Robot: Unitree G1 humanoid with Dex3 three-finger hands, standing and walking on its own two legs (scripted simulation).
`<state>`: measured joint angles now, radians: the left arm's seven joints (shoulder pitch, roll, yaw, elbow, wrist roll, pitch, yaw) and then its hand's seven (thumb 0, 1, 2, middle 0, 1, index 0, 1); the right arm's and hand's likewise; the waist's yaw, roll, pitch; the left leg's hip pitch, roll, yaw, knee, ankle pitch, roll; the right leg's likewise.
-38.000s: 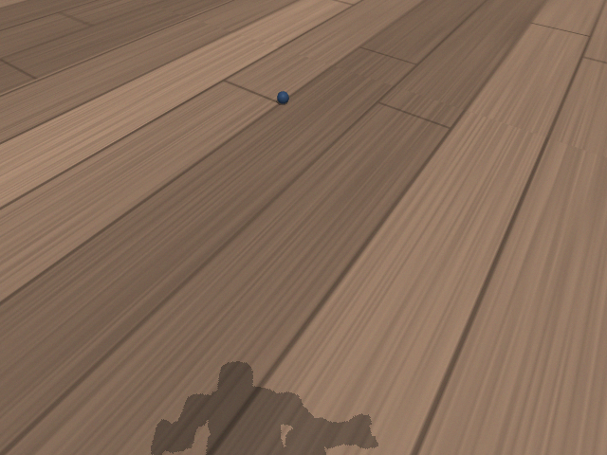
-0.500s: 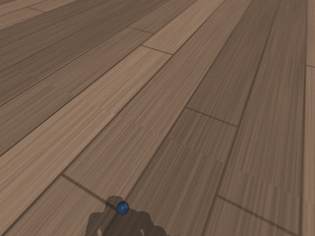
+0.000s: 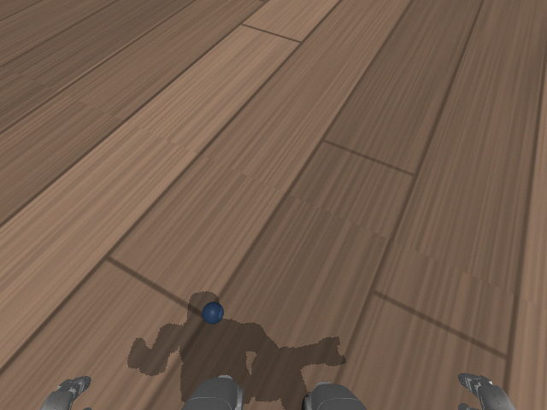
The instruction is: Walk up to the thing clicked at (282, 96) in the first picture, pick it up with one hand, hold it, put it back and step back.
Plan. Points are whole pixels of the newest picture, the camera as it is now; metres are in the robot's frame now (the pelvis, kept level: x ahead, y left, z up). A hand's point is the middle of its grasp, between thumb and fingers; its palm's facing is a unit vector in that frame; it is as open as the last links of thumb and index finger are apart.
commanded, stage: step back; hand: left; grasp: from above
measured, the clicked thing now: (213, 312) +0.45 +0.20 -0.72
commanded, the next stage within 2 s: none
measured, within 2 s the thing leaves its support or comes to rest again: neither
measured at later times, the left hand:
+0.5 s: hand out of the picture +0.03 +0.28 -0.16, palm faces -0.11 -0.92 -0.37, open 7.3 cm
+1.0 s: hand out of the picture -0.09 +0.30 -0.15, palm faces -0.02 -0.93 -0.37, open 7.3 cm
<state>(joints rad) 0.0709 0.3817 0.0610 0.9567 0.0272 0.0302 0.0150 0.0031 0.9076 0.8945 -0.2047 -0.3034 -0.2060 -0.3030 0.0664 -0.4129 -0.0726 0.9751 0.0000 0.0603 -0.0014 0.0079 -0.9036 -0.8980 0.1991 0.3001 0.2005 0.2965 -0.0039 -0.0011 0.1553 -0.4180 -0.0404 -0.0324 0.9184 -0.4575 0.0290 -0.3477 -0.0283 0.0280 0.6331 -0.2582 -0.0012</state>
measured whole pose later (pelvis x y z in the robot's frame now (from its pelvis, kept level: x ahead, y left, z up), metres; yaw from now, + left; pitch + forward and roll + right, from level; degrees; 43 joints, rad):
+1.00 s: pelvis -0.23 +0.04 +0.00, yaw -1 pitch -3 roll -1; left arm 0.12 0.40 0.07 0.80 0.02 0.08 0.02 0.00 0.91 0.89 -0.21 -0.30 -0.21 -0.30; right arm 0.19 -0.37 -0.03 0.87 -0.04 0.02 0.00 0.01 -0.90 -0.90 0.20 0.30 0.20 0.30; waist -0.01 -0.04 0.16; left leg -0.28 -0.02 -0.02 0.64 -0.30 0.04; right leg -0.50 0.11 0.14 1.06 -0.49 -0.02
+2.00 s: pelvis -0.57 -0.03 -0.01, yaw -3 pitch -3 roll -2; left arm 0.18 0.37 0.06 0.91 0.04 0.02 0.01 0.00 0.91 0.89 -0.21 -0.30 -0.21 -0.30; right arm 0.12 -0.40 -0.05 0.84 -0.04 0.03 0.00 0.01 -0.90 -0.90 0.20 0.30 0.21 0.30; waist 0.01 0.05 0.13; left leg -0.43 0.07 -0.02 0.71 -0.25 0.01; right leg -0.20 0.06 0.02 0.63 -0.38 -0.01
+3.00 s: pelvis -0.54 -0.02 +0.01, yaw +1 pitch -2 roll -1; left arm 0.11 0.37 0.02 1.06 0.01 -0.01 0.00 0.00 0.91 0.89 -0.21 -0.30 -0.21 -0.30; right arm 0.07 -0.33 -0.02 1.07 -0.02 -0.01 0.01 0.01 -0.90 -0.90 0.20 0.30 0.20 0.30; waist 0.02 -0.01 0.08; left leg -0.25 0.04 0.01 0.53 -0.25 -0.01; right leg -0.17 -0.02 -0.03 0.51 -0.31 0.01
